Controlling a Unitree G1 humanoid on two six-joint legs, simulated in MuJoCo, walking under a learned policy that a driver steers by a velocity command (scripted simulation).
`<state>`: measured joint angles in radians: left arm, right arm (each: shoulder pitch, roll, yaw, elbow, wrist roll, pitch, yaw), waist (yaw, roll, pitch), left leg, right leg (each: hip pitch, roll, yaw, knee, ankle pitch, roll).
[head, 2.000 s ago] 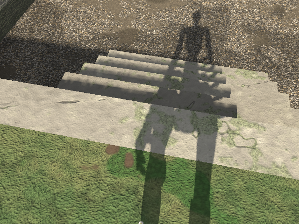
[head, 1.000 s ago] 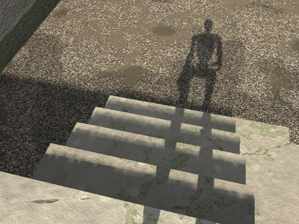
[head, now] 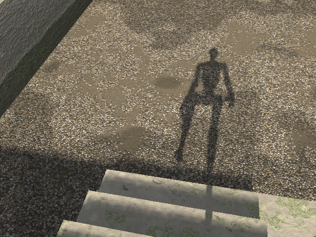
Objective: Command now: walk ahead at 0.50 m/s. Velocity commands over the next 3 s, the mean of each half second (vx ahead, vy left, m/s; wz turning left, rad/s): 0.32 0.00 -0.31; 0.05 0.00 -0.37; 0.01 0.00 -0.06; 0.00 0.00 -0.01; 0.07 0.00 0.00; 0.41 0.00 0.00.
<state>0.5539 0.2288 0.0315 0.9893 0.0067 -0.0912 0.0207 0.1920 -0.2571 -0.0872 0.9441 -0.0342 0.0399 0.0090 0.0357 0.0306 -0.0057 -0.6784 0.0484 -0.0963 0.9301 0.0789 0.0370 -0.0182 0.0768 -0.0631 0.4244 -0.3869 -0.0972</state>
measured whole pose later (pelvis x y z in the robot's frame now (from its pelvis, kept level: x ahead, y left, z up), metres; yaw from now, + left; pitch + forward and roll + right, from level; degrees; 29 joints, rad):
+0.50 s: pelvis +0.20 +0.06 -0.19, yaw -10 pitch -2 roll -1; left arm 0.20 0.24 0.06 0.83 0.03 0.07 0.03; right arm 0.34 -0.19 -0.01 0.90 -0.01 -0.04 -0.01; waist 0.02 -0.02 0.05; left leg -0.31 0.06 0.18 0.63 -0.29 0.06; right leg -0.78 0.00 -0.01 1.37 -0.16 0.00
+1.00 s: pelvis +0.21 +0.01 -0.19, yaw -21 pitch +0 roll +1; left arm 0.23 0.19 0.01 0.81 0.02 0.06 0.00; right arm 0.26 -0.24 -0.02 0.81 -0.01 0.10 -0.01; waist 0.01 0.02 -0.01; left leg -0.42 0.01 0.01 0.87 -0.46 0.00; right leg -0.35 0.06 -0.01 0.62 -0.28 -0.08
